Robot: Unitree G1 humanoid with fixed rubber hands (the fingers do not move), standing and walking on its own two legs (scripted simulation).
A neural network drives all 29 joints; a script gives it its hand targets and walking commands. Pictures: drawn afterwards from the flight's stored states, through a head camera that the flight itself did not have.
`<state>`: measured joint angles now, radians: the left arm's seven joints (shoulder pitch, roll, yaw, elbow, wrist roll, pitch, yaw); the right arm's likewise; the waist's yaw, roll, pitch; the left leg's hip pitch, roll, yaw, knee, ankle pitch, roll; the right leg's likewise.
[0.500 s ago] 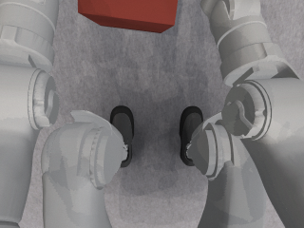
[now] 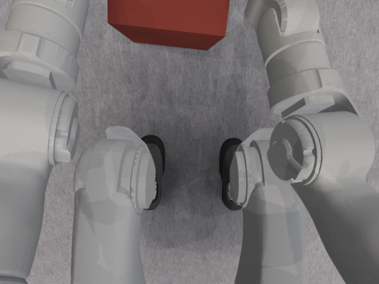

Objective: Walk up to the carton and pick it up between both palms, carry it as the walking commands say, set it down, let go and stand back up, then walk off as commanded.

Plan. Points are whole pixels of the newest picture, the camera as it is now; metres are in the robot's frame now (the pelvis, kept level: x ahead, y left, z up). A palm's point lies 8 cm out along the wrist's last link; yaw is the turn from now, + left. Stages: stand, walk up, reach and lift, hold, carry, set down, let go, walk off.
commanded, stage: reach and lift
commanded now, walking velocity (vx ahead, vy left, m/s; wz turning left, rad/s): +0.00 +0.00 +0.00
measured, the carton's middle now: out of the picture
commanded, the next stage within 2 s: none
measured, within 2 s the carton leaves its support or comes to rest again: neither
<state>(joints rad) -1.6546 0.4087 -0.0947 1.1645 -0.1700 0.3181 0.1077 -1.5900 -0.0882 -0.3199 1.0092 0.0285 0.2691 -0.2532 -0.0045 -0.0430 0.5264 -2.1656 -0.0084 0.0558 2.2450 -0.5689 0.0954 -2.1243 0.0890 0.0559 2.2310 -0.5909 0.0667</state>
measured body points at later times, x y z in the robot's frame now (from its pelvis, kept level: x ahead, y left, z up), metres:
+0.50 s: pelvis +0.00 +0.00 +0.02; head +0.35 +0.03 +0.28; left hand +0.58 +0.15 -0.12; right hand +0.56 -0.09 -0.11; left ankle +0.12 +0.09 -0.33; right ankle +0.12 -0.14 -0.33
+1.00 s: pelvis -0.01 -0.02 +0.07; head +0.34 +0.00 +0.34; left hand +0.57 +0.14 -0.05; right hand +0.54 -0.10 -0.04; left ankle +0.12 +0.09 -0.33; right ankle +0.12 -0.15 -0.33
